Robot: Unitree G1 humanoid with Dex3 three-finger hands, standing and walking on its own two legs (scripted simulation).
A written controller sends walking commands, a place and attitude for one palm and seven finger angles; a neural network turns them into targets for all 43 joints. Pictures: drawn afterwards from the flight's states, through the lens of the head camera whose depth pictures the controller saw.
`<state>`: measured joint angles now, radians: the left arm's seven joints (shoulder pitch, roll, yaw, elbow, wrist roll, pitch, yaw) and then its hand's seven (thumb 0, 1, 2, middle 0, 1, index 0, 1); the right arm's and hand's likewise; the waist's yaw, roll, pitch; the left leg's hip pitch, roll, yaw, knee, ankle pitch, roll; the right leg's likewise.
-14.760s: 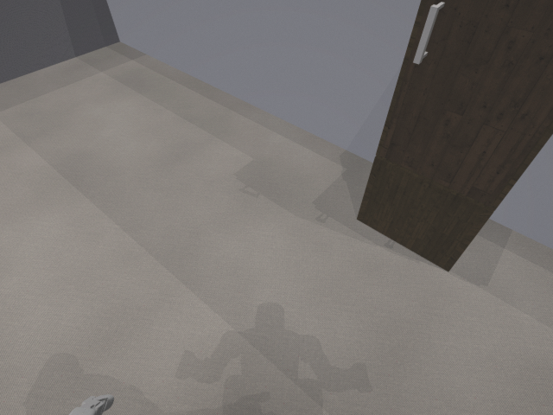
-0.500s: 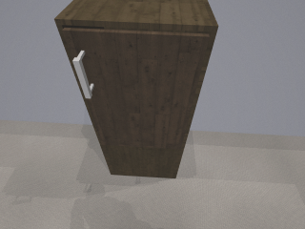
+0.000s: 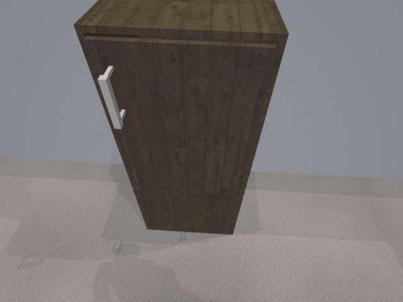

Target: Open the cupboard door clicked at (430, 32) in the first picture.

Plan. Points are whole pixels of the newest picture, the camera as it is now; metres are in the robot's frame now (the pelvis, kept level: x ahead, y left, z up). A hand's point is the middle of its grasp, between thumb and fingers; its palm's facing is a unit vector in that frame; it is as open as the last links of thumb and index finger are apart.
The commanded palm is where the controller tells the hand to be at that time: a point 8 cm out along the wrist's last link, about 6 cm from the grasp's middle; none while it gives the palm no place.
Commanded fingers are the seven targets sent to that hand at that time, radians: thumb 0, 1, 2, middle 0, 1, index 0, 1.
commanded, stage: look again from close up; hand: left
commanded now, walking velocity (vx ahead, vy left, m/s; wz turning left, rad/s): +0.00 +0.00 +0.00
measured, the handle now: (114, 98) +0.53 +0.25 +0.11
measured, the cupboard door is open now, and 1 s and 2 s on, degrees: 0 0 0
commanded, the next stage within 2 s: raise the hand with hooked fingers in 0.58 s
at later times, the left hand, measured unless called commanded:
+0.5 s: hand out of the picture +0.01 +0.19 -0.17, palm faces +0.02 -0.97 -0.23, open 7.4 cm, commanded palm none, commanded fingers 0.00 0.90 0.90 -0.20 -0.30 -0.20 -0.30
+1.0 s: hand (106, 265) +0.18 +0.19 +0.01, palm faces +0.01 -1.00 -0.03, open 8.1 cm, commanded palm +0.11 +0.26 -0.03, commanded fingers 0.00 0.50 0.73 -0.23 -0.56 -0.23 -0.56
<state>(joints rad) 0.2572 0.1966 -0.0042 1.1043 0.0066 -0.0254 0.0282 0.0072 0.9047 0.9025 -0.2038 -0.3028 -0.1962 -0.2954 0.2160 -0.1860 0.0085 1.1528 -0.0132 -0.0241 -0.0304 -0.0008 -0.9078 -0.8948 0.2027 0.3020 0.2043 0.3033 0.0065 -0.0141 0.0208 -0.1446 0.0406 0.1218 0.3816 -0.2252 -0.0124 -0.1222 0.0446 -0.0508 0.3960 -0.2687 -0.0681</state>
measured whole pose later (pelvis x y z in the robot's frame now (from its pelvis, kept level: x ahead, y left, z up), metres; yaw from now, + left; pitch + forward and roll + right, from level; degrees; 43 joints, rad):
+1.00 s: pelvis -0.04 +0.00 -0.04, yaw +2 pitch +7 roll +1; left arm 0.28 0.19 0.15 0.23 -0.27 -0.53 -0.30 0.01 0.72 0.82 -0.21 -0.42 -0.21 -0.41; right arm 0.16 -0.25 -0.03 0.63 0.02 -0.25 -0.01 0.01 -0.91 -0.89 0.20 0.30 0.21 0.30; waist -0.02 -0.01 -0.09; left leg -0.55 0.02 0.08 0.78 -0.35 0.01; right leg -0.54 0.00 -0.07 0.83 -0.42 -0.07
